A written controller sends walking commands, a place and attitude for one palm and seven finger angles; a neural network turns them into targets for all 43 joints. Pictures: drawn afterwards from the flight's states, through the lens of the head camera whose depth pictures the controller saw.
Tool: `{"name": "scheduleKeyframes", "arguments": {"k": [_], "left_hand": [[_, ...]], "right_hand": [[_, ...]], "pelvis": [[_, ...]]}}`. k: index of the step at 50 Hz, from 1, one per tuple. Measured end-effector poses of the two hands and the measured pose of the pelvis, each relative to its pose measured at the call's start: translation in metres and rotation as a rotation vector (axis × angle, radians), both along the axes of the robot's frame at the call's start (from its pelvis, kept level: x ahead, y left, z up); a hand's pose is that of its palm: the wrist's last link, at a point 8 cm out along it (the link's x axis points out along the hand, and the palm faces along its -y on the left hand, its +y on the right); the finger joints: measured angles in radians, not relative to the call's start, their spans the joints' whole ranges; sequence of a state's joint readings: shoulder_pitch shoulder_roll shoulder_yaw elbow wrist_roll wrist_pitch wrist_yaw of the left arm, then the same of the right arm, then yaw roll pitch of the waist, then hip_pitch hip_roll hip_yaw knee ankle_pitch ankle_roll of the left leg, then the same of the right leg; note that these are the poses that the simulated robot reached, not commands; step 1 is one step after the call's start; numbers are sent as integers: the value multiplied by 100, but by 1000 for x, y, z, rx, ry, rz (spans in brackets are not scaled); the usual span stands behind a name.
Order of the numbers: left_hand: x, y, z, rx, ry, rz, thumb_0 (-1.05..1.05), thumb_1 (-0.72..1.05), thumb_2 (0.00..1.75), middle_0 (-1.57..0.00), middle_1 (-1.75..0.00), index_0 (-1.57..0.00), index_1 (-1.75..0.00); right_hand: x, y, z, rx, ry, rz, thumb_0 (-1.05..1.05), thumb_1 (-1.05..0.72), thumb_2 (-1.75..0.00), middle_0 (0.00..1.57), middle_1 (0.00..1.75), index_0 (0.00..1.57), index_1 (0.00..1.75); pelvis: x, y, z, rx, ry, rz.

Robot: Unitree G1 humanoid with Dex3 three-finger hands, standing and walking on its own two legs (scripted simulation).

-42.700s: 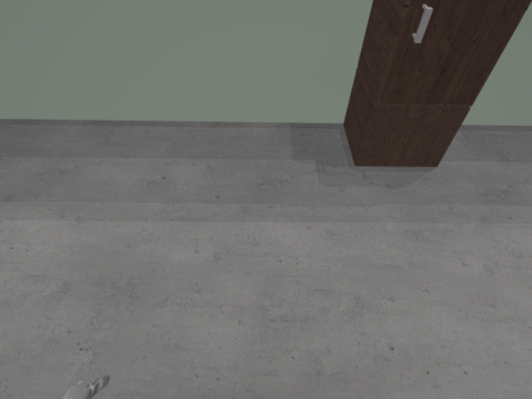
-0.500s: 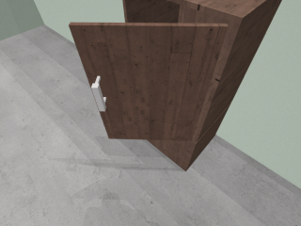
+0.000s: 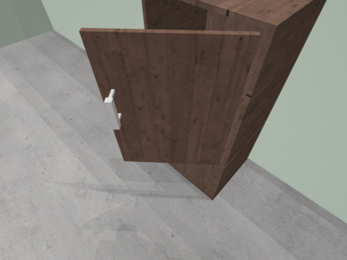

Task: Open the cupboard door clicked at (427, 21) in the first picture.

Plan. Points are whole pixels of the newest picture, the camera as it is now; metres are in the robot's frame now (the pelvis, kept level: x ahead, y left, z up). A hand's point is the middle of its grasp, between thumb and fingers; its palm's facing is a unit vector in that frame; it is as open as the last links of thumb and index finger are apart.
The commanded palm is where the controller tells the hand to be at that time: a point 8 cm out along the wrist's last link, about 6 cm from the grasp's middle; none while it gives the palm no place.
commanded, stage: look again from close up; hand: left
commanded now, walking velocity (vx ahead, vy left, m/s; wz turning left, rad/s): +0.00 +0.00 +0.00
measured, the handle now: (114, 109) +0.53 +0.23 +0.01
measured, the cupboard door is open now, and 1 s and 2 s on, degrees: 41 41 41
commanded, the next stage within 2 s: raise the hand with hooked fingers in 0.24 s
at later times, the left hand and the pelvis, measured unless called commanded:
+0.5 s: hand (86, 249) +0.15 +0.21 -0.05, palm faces +0.29 -0.95 -0.13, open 7.5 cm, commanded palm +0.09 +0.25 -0.07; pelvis -0.03 +0.01 -0.01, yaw +2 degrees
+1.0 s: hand (70, 242) +0.16 +0.24 -0.02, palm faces -0.03 -1.00 -0.07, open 10.0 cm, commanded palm +0.13 +0.30 -0.03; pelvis -0.07 +0.04 -0.09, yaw +4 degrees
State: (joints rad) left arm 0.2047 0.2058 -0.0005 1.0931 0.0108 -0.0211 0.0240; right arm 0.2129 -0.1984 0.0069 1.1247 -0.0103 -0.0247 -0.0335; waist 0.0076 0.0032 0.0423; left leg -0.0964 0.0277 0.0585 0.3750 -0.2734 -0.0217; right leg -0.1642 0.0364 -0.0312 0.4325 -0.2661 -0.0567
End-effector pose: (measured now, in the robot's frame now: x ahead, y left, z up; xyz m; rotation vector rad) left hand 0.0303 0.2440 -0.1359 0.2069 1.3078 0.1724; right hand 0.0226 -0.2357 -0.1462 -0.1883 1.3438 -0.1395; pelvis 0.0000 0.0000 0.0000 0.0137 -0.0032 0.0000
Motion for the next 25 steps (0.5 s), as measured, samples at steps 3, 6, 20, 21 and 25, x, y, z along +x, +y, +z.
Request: {"name": "scheduleKeyframes", "arguments": {"k": [3,6,20,21,25], "left_hand": [[-2,-1,0,-1,-1,2,1,91,90,-20,-30,-20,-30],[-5,-2,0,-4,-2,4,1,91,90,-20,-30,-20,-30],[3,-3,15,-25,-173,96,1,91,89,-21,-31,-21,-30],[21,0,33,-8,-320,110,2,90,89,-21,-31,-21,-30],[88,9,105,10,-814,113,2,87,88,-21,-33,-21,-32]], "right_hand": [[-2,0,0,2,1,1,0,-91,-89,20,30,20,30],[-4,0,1,3,2,1,0,-91,-89,20,30,20,30],[-10,2,6,-13,-75,-5,1,-91,-89,20,30,20,30],[-3,1,9,-25,-145,4,1,-91,-89,20,30,21,30],[37,0,17,-37,-399,17,1,-91,-89,20,30,20,30]], "pelvis": [[-1,-1,0,0,-2,1],[-3,-2,0,0,-4,2],[-14,2,-1,-10,-5,2],[-16,4,-1,-8,-6,5],[-26,11,-7,-3,14,43]]}}
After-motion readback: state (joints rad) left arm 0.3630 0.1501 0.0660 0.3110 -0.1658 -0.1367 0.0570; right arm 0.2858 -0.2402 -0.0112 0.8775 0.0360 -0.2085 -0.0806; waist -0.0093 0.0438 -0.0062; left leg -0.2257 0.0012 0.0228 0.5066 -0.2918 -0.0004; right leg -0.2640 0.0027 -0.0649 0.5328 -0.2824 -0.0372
